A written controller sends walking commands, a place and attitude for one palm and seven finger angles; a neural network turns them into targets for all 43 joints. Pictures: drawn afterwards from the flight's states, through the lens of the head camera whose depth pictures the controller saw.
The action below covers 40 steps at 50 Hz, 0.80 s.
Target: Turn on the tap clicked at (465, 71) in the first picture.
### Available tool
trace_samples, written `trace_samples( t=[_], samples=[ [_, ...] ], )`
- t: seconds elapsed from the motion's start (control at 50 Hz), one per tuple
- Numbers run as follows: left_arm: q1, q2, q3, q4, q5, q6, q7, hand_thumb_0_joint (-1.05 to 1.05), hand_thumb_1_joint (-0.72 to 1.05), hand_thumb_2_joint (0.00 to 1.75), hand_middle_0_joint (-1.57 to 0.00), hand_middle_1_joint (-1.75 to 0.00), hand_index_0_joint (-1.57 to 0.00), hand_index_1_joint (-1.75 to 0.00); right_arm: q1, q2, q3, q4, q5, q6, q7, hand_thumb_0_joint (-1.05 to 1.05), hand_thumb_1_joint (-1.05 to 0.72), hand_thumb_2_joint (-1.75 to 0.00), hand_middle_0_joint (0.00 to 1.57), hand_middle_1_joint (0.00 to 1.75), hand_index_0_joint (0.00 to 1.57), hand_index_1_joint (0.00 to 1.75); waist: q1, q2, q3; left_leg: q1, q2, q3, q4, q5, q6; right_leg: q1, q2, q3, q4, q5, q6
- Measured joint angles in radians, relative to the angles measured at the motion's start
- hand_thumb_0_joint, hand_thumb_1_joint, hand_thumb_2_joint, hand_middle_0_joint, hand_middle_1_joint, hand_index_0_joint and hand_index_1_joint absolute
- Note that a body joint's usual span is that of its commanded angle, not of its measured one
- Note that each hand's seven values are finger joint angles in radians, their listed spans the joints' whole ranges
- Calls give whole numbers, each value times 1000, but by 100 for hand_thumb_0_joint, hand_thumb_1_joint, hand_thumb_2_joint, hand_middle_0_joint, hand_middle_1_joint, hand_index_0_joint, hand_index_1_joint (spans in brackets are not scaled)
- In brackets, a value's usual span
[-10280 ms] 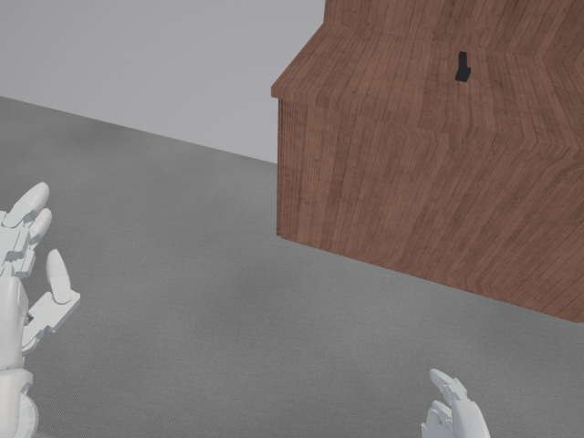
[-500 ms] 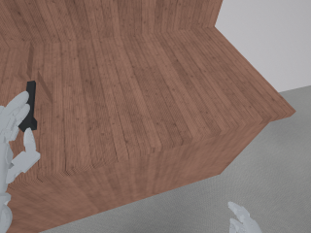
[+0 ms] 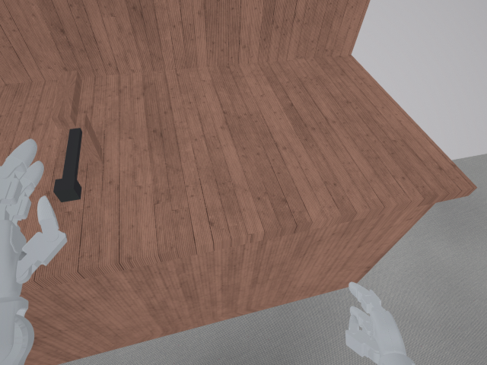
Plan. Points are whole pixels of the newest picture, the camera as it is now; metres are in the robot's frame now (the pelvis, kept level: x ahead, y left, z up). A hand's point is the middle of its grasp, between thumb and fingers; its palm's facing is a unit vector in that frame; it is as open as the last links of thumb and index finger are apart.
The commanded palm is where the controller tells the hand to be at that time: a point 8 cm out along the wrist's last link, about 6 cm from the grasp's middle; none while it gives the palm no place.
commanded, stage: look again from close up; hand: left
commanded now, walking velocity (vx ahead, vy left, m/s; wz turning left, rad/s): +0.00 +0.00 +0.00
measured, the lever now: (68, 189) +0.33 +0.32 +0.09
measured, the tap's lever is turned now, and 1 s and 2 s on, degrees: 0 0 0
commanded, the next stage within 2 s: turn the palm inward beside the body in 0.12 s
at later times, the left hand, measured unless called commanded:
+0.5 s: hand (93, 250) +0.21 +0.22 +0.14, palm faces +0.27 -0.90 -0.35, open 7.4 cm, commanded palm +0.16 +0.27 +0.17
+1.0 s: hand (118, 236) +0.22 +0.18 +0.16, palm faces +0.45 -0.85 -0.29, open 7.4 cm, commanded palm +0.16 +0.24 +0.16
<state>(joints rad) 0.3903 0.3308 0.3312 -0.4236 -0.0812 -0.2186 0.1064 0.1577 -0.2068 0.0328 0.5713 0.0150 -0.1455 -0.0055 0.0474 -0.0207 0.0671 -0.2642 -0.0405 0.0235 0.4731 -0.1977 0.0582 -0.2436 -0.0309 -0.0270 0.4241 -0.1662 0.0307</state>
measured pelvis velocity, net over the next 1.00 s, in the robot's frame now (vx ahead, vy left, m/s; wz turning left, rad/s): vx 0.03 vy -0.07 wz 0.03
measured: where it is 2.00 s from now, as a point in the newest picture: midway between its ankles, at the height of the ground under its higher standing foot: outside the picture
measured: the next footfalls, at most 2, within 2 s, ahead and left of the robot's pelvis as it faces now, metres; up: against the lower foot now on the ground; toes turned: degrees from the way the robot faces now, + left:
none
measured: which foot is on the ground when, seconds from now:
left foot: down 0.00-1.00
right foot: down 0.00-1.00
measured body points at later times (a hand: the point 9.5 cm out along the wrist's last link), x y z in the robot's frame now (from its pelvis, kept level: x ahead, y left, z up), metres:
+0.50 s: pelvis +0.00 -0.02 -0.01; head -0.01 -0.03 +0.44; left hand +0.19 +0.26 +0.16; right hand +0.18 -0.25 -0.08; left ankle +0.04 +0.08 -0.74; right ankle +0.04 -0.14 -0.74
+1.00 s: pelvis +0.03 -0.07 -0.02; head +0.03 -0.10 +0.43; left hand +0.20 +0.23 +0.17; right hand +0.24 -0.29 -0.11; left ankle +0.04 +0.08 -0.74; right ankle +0.04 -0.14 -0.74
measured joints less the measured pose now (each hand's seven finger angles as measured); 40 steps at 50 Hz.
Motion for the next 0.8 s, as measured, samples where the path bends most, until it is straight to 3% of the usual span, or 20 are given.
trace_samples(
  t=[0.22, 0.24, 0.26, 0.28, 0.32, 0.38, 0.42, 0.46, 0.52, 0.56, 0.62, 0.68, 0.72, 0.8],
  samples=[
    [40, 45, 28, -60, 2, -8, 1, 1, 89, 90, -21, -31, -21, -31, 25, -9, -9, -9, 1, 21, -14, 1, -91, -90, 20, 30, 21, 30, -42, 9, -17, 20, 9, 7, -12, -2, -4, 22, 10, 7, -25, 9, -3],
    [5, 84, 19, -51, 14, -5, 1, 1, 89, 90, -21, -31, -21, -31, 51, -22, 10, -39, 16, 30, -43, 1, -91, -90, 20, 30, 21, 30, -34, 16, -14, 10, 10, -1, 0, -5, -4, 17, 14, 6, -14, -4, 4],
    [-70, 138, 22, -20, 50, -3, -18, 1, 89, 90, -21, -31, -21, -31, 79, -26, 12, -53, -7, 27, -56, 1, -91, -90, 20, 30, 20, 30, -14, 14, -6, 7, 4, -8, 12, -8, -4, 14, 12, 5, 4, -3, -5],
    [-146, 174, 33, 26, 51, 0, -36, 1, 89, 90, -21, -31, -21, -31, 88, -28, 10, -43, -26, 25, -46, 1, -91, -90, 20, 30, 20, 30, -3, 13, -1, 6, -1, -15, 19, -9, -7, 11, 8, 0, 21, -10, -13],
    [-230, 193, 87, 87, 3, 43, -68, 1, 89, 90, -21, -31, -21, -31, 77, -30, 19, 1, -45, 32, -8, 1, -91, -90, 20, 30, 20, 30, 4, 9, -12, 4, -1, -13, 21, -9, -16, -3, 8, 3, 45, -25, -22],
    [-219, 120, 139, 114, -107, 144, -121, 1, 89, 90, -21, -31, -21, -31, 65, -37, 17, 42, -26, 31, 18, 1, -90, -90, 20, 30, 21, 30, 4, 28, -44, 17, 8, 10, 20, -16, -20, -5, 17, 27, 56, -32, -24],
    [-153, 63, 110, 99, -111, 196, -143, 1, 90, 90, -20, -30, -20, -30, 62, -48, 11, 45, -16, 27, 26, 2, -90, -90, 20, 30, 21, 30, -3, 46, -60, 18, 10, 16, 33, -25, -17, -9, 18, 33, 75, -41, -21],
    [-63, 24, 45, 62, -69, 218, -141, 1, 90, 90, -20, -30, -20, -30, 51, -55, 8, 35, -13, 26, 28, 2, -90, -90, 20, 30, 21, 30, -11, 51, -63, 10, 9, 19, 53, -36, -16, -24, 16, 35, 110, -58, -22],
    [49, 1, -42, 11, -13, 172, -108, 1, 90, 90, -20, -30, -20, -30, 34, -45, 1, 14, -28, 21, 21, 2, -90, -90, 20, 30, 21, 30, -13, 34, -63, -28, 8, 15, 100, -52, -25, -72, 15, 31, 180, -90, -30],
    [76, 11, -59, -18, -1, 113, -67, 1, 90, 90, -21, -31, -21, -31, 25, -32, -3, 11, -33, 13, 9, 2, -90, -90, 20, 30, 21, 30, 3, 16, -59, -56, 15, 8, 137, -66, -36, -100, 21, 22, 223, -109, -41],
    [40, 19, -30, -28, -8, 21, 0, 2, 89, 90, -22, -31, -21, -31, 15, -21, -9, 28, -29, -2, -5, 1, -91, -90, 20, 30, 21, 30, 30, 13, -58, -96, 30, -21, 196, -89, -55, -124, 35, -8, 261, -129, -59],
    [-53, 20, 28, 10, -24, 3, 32, 1, 89, 90, -22, -31, -21, -31, 0, -23, -3, 63, -22, -2, -18, 1, -91, -90, 20, 30, 21, 30, 43, 31, -66, -121, 39, -57, 234, -103, -68, -130, 44, -44, 279, -144, -73],
    [-111, 23, 50, 53, -44, 51, 21, 1, 89, 90, -21, -31, -21, -31, -9, -28, 4, 82, -16, 9, -31, 1, -91, -90, 20, 30, 21, 30, 48, 49, -73, -125, 41, -76, 241, -108, -72, -125, 47, -62, 279, -149, -80],
    [-141, 30, 25, 112, -73, 214, -36, 1, 90, 90, -20, -30, -20, -30, -19, -39, 11, 90, 5, 23, -65, 2, -91, -90, 20, 30, 21, 30, 47, 91, -84, -111, 48, -88, 228, -112, -73, -107, 55, -73, 260, -153, -82]
  ],
)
